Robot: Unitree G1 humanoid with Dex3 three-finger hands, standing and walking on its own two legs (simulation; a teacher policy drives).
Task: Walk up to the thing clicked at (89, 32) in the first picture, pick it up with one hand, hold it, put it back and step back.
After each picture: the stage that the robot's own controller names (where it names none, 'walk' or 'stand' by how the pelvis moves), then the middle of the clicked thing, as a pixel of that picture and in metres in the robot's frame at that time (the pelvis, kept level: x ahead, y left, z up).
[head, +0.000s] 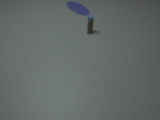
stand; (90, 25) +1.73 -0.16 -0.66
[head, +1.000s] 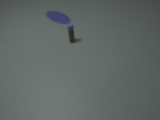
walk; (71, 33) +1.59 +0.16 -0.63
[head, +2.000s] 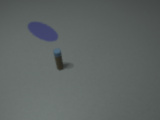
walk; (58, 59) +1.06 +0.26 -0.65
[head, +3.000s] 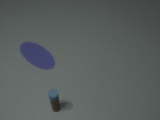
walk; (54, 101) +0.62 +0.22 -0.64
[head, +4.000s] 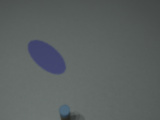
stand; (65, 116) +0.44 +0.10 -0.61
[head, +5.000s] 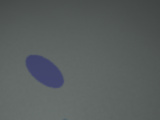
stand; out of the picture +0.40 +0.10 -0.66
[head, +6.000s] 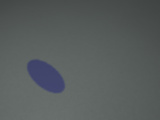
stand; out of the picture +0.39 +0.10 -0.66
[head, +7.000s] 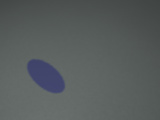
stand; out of the picture +0.38 +0.11 -0.66
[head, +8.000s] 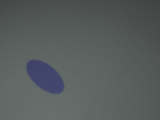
stand; out of the picture +0.37 +0.11 -0.66
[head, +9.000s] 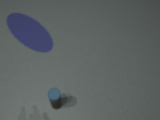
go down; (55, 99) +0.42 +0.12 -0.51
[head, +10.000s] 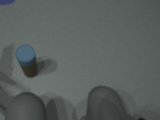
go down; (28, 63) +0.47 +0.17 -0.27
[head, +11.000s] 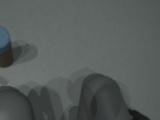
close in; (1, 50) +0.46 +0.20 -0.20
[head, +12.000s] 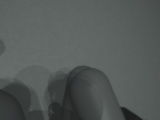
close; out of the picture +0.45 +0.23 -0.17
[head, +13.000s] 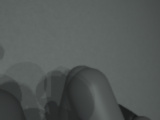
lift; out of the picture +0.42 +0.23 -0.17
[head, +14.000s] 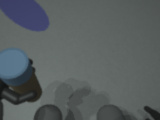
lift; (24, 81) +0.34 +0.18 +0.01
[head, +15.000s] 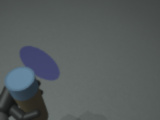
hold; (31, 101) +0.29 +0.16 +0.03
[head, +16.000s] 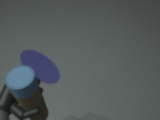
hold; (31, 99) +0.30 +0.16 +0.03
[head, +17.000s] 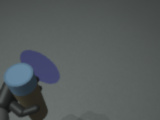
hold; (30, 97) +0.31 +0.17 +0.04
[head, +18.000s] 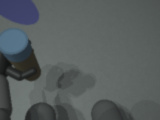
crouch; (24, 60) +0.42 +0.17 -0.03
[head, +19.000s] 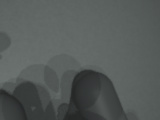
lower; out of the picture +0.45 +0.26 -0.15
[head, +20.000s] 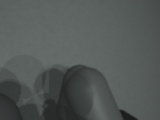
lower; out of the picture +0.45 +0.27 -0.18
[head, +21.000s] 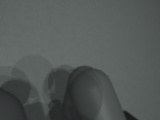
lower; out of the picture +0.44 +0.26 -0.17
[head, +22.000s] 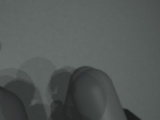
lower; out of the picture +0.43 +0.26 -0.17
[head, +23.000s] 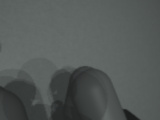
lower; out of the picture +0.43 +0.26 -0.17
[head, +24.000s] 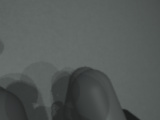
open; out of the picture +0.43 +0.25 -0.17
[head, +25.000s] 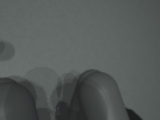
stand; out of the picture +0.42 +0.25 -0.18
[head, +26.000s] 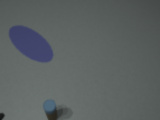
stand; (51, 111) +0.40 +0.15 -0.53
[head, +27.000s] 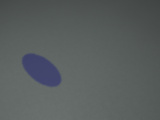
stand; out of the picture +0.39 +0.14 -0.60
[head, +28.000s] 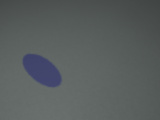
stand; out of the picture +0.39 +0.14 -0.60
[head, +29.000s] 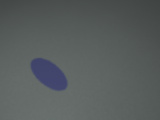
stand; out of the picture +0.40 +0.13 -0.65
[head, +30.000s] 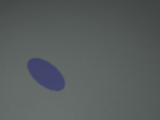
stand; out of the picture +0.38 +0.14 -0.66
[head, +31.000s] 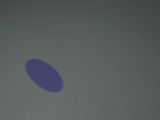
stand; out of the picture +0.37 +0.14 -0.66
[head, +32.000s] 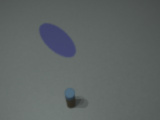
walk; (70, 99) +0.50 +0.08 -0.63
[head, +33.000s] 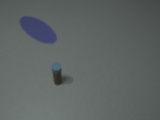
walk; (57, 74) +0.73 +0.15 -0.64
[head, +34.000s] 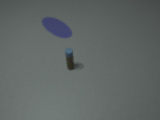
stand; (69, 59) +1.01 +0.15 -0.63
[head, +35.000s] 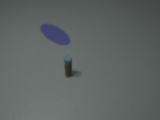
stand; (68, 67) +0.99 +0.12 -0.65
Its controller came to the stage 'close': yes
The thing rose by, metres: 0.67
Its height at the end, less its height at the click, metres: +0.00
